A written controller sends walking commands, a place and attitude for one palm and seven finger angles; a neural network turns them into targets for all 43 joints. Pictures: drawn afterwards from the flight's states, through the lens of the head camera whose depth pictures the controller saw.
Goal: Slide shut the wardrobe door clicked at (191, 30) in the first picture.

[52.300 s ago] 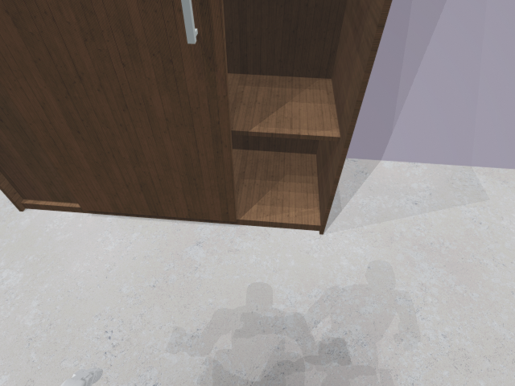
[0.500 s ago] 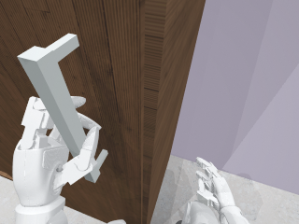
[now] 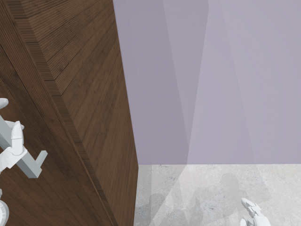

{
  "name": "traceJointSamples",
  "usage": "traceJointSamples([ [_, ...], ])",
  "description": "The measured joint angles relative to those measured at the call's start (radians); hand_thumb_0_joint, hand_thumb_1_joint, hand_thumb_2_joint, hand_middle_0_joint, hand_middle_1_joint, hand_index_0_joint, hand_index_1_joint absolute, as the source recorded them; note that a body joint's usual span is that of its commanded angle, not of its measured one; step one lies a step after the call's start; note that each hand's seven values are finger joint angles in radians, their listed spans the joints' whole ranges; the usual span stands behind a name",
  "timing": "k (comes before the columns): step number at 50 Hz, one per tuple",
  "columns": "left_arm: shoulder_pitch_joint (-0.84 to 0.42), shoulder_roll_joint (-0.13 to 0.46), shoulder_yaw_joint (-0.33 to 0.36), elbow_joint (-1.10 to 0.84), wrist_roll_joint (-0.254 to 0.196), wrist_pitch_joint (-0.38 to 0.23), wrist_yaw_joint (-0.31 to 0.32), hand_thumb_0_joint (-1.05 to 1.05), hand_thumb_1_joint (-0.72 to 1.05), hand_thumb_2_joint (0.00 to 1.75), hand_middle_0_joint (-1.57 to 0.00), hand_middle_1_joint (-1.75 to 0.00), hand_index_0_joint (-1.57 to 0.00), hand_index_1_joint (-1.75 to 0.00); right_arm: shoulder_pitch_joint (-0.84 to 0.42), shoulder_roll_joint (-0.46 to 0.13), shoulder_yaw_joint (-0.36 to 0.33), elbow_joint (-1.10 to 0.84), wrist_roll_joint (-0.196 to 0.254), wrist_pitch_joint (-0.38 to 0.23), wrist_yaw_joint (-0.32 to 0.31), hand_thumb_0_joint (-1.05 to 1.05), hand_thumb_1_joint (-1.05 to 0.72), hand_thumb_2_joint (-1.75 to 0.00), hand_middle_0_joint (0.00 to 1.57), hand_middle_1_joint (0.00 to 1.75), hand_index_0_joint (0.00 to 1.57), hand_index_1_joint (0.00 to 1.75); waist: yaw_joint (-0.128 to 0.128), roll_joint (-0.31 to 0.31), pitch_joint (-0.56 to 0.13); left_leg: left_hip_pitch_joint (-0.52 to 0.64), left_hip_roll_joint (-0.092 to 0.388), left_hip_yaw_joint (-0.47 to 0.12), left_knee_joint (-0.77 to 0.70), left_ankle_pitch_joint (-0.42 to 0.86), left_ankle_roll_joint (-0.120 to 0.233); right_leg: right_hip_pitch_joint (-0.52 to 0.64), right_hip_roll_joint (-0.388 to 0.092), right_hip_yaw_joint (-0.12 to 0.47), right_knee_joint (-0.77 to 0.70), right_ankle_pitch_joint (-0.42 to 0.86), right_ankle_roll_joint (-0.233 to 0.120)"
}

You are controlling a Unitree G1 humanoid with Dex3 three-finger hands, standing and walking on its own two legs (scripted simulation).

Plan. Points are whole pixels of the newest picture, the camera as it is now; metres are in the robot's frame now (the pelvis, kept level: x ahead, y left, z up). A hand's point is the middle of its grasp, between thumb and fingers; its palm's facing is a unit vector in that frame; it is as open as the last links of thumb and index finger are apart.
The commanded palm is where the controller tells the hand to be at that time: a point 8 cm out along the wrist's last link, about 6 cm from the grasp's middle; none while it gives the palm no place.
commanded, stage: stop walking and hold the door there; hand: left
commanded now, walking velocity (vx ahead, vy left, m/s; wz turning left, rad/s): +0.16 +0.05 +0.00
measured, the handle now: (9, 125) +0.22 +0.26 +0.26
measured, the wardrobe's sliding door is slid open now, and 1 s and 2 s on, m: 0.00 0.00 0.00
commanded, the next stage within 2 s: none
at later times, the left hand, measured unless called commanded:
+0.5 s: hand (17, 146) +0.19 +0.25 +0.23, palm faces +0.57 -0.76 -0.33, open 6.9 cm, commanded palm +0.14 +0.26 +0.20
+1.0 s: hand (15, 147) +0.19 +0.25 +0.23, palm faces +0.45 -0.85 -0.29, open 7.0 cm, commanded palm +0.15 +0.28 +0.20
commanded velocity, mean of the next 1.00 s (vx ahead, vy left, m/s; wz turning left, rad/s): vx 0.04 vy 0.12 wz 0.04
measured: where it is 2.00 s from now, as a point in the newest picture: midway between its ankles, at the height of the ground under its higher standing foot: outside the picture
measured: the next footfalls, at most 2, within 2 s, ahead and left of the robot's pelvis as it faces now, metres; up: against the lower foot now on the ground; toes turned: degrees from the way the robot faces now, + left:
right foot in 0.14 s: +0.04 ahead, -0.10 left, +0.00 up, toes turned -7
left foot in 0.50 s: -0.03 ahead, +0.15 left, +0.00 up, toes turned -9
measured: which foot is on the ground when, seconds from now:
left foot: down 0.00-0.12, up 0.14-0.48, down 0.50-1.00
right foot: up 0.00-0.12, down 0.14-1.00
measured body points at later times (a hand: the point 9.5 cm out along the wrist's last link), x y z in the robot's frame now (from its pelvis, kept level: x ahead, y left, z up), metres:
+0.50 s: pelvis -0.04 -0.02 +0.01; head -0.07 -0.05 +0.46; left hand +0.15 +0.28 +0.25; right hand +0.07 -0.30 -0.09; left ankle -0.03 +0.11 -0.73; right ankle +0.00 -0.10 -0.73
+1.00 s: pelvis -0.06 +0.03 +0.00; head -0.06 +0.01 +0.45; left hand +0.16 +0.29 +0.25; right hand +0.09 -0.22 -0.09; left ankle -0.02 +0.11 -0.73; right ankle +0.00 -0.10 -0.73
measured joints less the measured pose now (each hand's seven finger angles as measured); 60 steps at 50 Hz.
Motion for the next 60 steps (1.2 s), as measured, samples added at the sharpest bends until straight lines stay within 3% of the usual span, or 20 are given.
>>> traceJointSamples([
  [3, -0.024, 0.017, 0.02, 0.071, -0.003, 0.001, 0.004, -0.24, 0.68, 0.82, -0.47, -1.46, -0.08, -1.25, 0.021, 0.023, 0.015, 0.025, 0.004, -0.002, -0.004, 0.01, -0.91, -0.9, 0.19, 0.3, 0.2, 0.3, -0.001, 0.016, -0.033, -0.018, 0.042, 0.018, 0.016, 0.007, -0.033, 0.052, -0.03, -0.072, -0.011, -0.036, -0.007],
  [6, -0.063, 0.061, 0.06, 0.136, -0.015, 0.011, 0.008, -0.25, 0.67, 0.83, -0.47, -1.46, -0.07, -1.24, 0.037, 0.046, 0.039, 0.03, 0.003, 0.014, -0.013, 0.01, -0.91, -0.9, 0.19, 0.3, 0.2, 0.3, 0.007, 0.008, -0.053, -0.091, 0.057, 0.03, 0.122, -0.109, -0.051, 0.185, -0.065, -0.101, -0.27, -0.085, -0.031],
  [9, -0.137, 0.072, 0.099, 0.196, -0.022, -0.001, -0.006, -0.28, 0.66, 0.83, -0.48, -1.44, -0.07, -1.24, -0.005, 0.038, 0.05, 0.086, -0.006, 0.027, -0.005, 0.01, -0.91, -0.9, 0.2, 0.3, 0.2, 0.3, 0.041, 0.012, -0.012, -0.259, 0.022, -0.089, 0.492, -0.193, -0.069, 0.146, -0.047, -0.055, -0.303, -0.002, -0.102],
  [12, -0.147, 0.034, 0.098, 0.232, -0.03, -0.02, -0.008, -0.25, 0.66, 0.83, -0.47, -1.43, -0.1, -1.25, -0.007, 0.027, 0.056, 0.135, -0.004, 0.034, -0.003, 0.01, -0.91, -0.9, 0.2, 0.3, 0.2, 0.3, 0.053, 0.012, 0.015, -0.31, -0.021, -0.147, 0.665, -0.105, -0.079, 0.183, -0.043, -0.036, -0.393, 0.085, -0.103],
  [14, -0.128, 0.027, 0.105, 0.243, -0.034, -0.032, -0.005, -0.25, 0.66, 0.82, -0.47, -1.42, -0.11, -1.27, 0.003, 0.028, 0.06, 0.144, -0.004, 0.03, -0.009, 0.01, -0.91, -0.9, 0.2, 0.3, 0.2, 0.3, 0.049, -0.007, 0.019, -0.293, -0.031, -0.137, 0.613, -0.083, -0.075, 0.213, -0.053, -0.02, -0.474, 0.134, -0.1],
  [20, -0.091, 0.056, 0.104, 0.234, -0.02, -0.042, 0.002, -0.26, 0.65, 0.8, -0.47, -1.41, -0.15, -1.31, 0.023, 0.015, 0.051, 0.136, -0.008, 0.004, -0.027, 0.01, -0.91, -0.9, 0.2, 0.3, 0.2, 0.3, 0.042, -0.051, 0.01, -0.125, -0.036, -0.064, 0.187, -0.126, -0.043, 0.254, -0.067, -0.004, -0.612, 0.214, -0.098],
  [23, -0.1, 0.058, 0.087, 0.2, -0.013, -0.038, 0.004, -0.26, 0.64, 0.81, -0.47, -1.4, -0.15, -1.32, 0.017, -0.006, 0.036, 0.113, -0.007, -0.005, -0.029, 0.01, -0.91, -0.9, 0.2, 0.3, 0.2, 0.3, 0.042, -0.032, 0.007, -0.022, -0.033, -0.048, 0.009, -0.127, -0.022, 0.243, -0.042, -0.021, -0.603, 0.213, -0.093],
  [25, -0.117, 0.059, 0.082, 0.162, -0.002, -0.027, 0.005, -0.28, 0.64, 0.81, -0.47, -1.42, -0.15, -1.31, 0.007, -0.025, 0.024, 0.084, -0.005, -0.012, -0.028, 0.01, -0.91, -0.9, 0.2, 0.3, 0.2, 0.3, 0.042, 0.01, 0.008, 0.028, -0.005, -0.08, -0.072, -0.082, 0.0, 0.204, -0.002, -0.043, -0.541, 0.187, -0.086],
  [27, -0.149, 0.071, 0.079, 0.148, -0.001, -0.015, 0.0, -0.31, 0.64, 0.82, -0.46, -1.45, -0.15, -1.28, -0.025, -0.012, 0.016, 0.078, 0.007, -0.008, -0.027, 0.01, -0.91, -0.9, 0.2, 0.3, 0.2, 0.3, 0.048, -0.006, 0.036, 0.012, -0.007, -0.078, -0.032, 0.009, -0.036, 0.176, -0.01, -0.037, -0.454, 0.134, -0.063],
  [30, -0.153, 0.074, 0.076, 0.163, -0.005, -0.017, -0.005, -0.32, 0.65, 0.84, -0.45, -1.47, -0.14, -1.25, -0.047, 0.011, 0.036, 0.064, 0.016, -0.006, -0.027, 0.01, -0.91, -0.9, 0.2, 0.3, 0.2, 0.3, 0.051, -0.007, 0.03, 0.0, -0.01, -0.069, 0.028, -0.04, -0.06, 0.165, -0.026, -0.041, -0.407, 0.107, -0.037],
  [32, -0.158, 0.07, 0.074, 0.174, -0.008, -0.015, -0.01, -0.32, 0.66, 0.85, -0.45, -1.47, -0.14, -1.24, -0.053, 0.028, 0.05, 0.054, 0.019, -0.006, -0.027, 0.01, -0.91, -0.9, 0.2, 0.3, 0.2, 0.3, 0.052, 0.009, 0.026, -0.011, -0.003, -0.074, 0.063, -0.066, -0.064, 0.169, -0.022, -0.052, -0.407, 0.123, -0.062],
  [34, -0.162, 0.058, 0.069, 0.177, -0.007, -0.015, -0.015, -0.31, 0.66, 0.85, -0.44, -1.46, -0.13, -1.24, -0.057, 0.041, 0.061, 0.056, 0.017, -0.005, -0.021, 0.01, -0.91, -0.9, 0.2, 0.3, 0.2, 0.3, 0.061, 0.025, 0.017, -0.038, 0.002, -0.085, 0.106, -0.12, -0.054, 0.166, -0.012, -0.057, -0.418, 0.121, -0.089],
  [38, -0.158, 0.036, 0.053, 0.153, 0.005, -0.028, -0.012, -0.31, 0.66, 0.85, -0.44, -1.47, -0.14, -1.25, -0.067, 0.059, 0.08, 0.072, 0.011, 0.009, -0.004, 0.01, -0.91, -0.9, 0.2, 0.3, 0.2, 0.3, 0.078, 0.018, 0.023, -0.063, -0.029, -0.12, 0.145, -0.159, -0.041, 0.179, -0.014, -0.046, -0.482, 0.159, -0.086],
  [42, -0.154, 0.032, 0.03, 0.104, 0.003, -0.025, 0.0, -0.32, 0.65, 0.86, -0.43, -1.5, -0.15, -1.26, -0.065, 0.055, 0.086, 0.064, 0.007, 0.014, -0.004, 0.01, -0.91, -0.9, 0.2, 0.3, 0.2, 0.3, 0.07, 0.032, 0.05, -0.022, -0.012, -0.126, 0.027, -0.01, -0.045, 0.194, -0.009, -0.057, -0.501, 0.173, -0.069],
  [44, -0.15, 0.024, 0.014, 0.085, 0.002, -0.024, 0.004, -0.32, 0.64, 0.87, -0.42, -1.53, -0.16, -1.26, -0.062, 0.049, 0.081, 0.058, 0.012, 0.02, -0.003, 0.01, -0.91, -0.9, 0.2, 0.3, 0.2, 0.3, 0.07, 0.032, 0.054, -0.03, -0.018, -0.119, 0.042, -0.029, -0.047, 0.192, -0.016, -0.05, -0.504, 0.176, -0.059],
  [49, -0.15, 0.025, -0.029, 0.032, 0.0, -0.031, 0.002, -0.33, 0.63, 0.88, -0.4, -1.57, -0.16, -1.26, -0.057, 0.03, 0.061, 0.042, 0.015, 0.038, 0.003, 0.01, -0.91, -0.9, 0.2, 0.3, 0.2, 0.3, 0.036, 0.013, 0.066, -0.06, -0.047, -0.089, 0.058, -0.045, -0.028, 0.16, -0.066, -0.048, -0.471, 0.17, -0.028],
  [52, -0.167, 0.023, -0.056, 0.003, 0.004, -0.034, -0.001, -0.36, 0.61, 0.86, -0.4, -1.61, -0.17, -1.25, -0.058, 0.022, 0.055, 0.032, 0.015, 0.046, 0.003, 0.01, -0.91, -0.9, 0.2, 0.3, 0.2, 0.3, 0.028, -0.007, 0.08, -0.065, -0.077, -0.057, 0.052, -0.019, 0.002, 0.126, -0.104, -0.028, -0.414, 0.14, -0.005],
  [54, -0.171, 0.008, -0.067, -0.003, 0.005, -0.047, -0.003, -0.37, 0.61, 0.84, -0.4, -1.63, -0.17, -1.25, -0.06, 0.022, 0.052, 0.024, 0.015, 0.045, 0.004, 0.01, -0.91, -0.9, 0.2, 0.3, 0.2, 0.3, 0.027, 0.0, 0.086, -0.075, -0.087, -0.042, 0.06, -0.027, 0.026, 0.076, -0.112, -0.021, -0.286, 0.025, 0.007],
  [57, -0.177, -0.025, -0.093, -0.002, 0.01, -0.053, -0.003, -0.34, 0.61, 0.84, -0.4, -1.63, -0.17, -1.25, -0.059, 0.04, 0.046, 0.034, 0.013, 0.023, 0.011, 0.01, -0.91, -0.9, 0.2, 0.3, 0.2, 0.3, 0.021, 0.029, 0.09, -0.077, -0.088, -0.042, 0.054, -0.02, 0.044, 0.029, -0.11, -0.05, -0.036, -0.083, 0.016],
  [60, -0.184, -0.056, -0.125, -0.007, 0.01, -0.039, -0.003, -0.3, 0.64, 0.85, -0.39, -1.61, -0.16, -1.24, -0.058, 0.066, 0.061, 0.06, 0.011, 0.012, 0.019, 0.01, -0.91, -0.9, 0.2, 0.3, 0.2, 0.3, 0.028, 0.044, 0.085, -0.071, -0.084, -0.04, 0.03, -0.003, 0.048, 0.061, -0.104, -0.091, -0.009, -0.1, 0.021],
])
